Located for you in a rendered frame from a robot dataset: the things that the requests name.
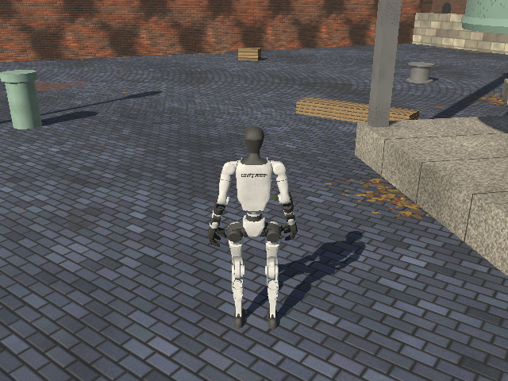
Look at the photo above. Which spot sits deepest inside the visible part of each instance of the robot right foot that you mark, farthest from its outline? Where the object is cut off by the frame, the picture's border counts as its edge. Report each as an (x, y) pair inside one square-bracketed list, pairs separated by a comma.
[(272, 322)]

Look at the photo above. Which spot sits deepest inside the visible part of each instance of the right robot upper arm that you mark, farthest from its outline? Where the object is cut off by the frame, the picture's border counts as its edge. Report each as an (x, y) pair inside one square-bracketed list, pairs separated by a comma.
[(282, 181)]

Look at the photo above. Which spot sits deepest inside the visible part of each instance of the left robot hand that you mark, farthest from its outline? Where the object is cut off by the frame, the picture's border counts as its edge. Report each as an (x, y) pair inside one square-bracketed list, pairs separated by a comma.
[(212, 235)]

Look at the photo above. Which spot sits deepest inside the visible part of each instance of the robot left forearm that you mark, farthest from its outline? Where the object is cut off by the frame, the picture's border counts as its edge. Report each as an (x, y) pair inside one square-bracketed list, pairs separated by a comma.
[(217, 214)]

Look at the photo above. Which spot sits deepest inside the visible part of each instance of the left robot upper arm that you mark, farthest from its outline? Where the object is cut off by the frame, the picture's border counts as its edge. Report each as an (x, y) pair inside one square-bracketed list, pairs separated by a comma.
[(225, 181)]

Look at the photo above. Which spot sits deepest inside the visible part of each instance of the robot right forearm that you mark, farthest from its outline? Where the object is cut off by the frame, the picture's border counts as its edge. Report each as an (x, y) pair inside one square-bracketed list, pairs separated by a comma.
[(289, 212)]

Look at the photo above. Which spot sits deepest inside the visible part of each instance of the robot head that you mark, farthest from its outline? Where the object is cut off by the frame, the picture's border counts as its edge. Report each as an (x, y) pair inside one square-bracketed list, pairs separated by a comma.
[(254, 137)]

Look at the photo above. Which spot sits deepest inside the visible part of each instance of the right robot hand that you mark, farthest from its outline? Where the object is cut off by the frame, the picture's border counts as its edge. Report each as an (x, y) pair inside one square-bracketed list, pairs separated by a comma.
[(292, 228)]

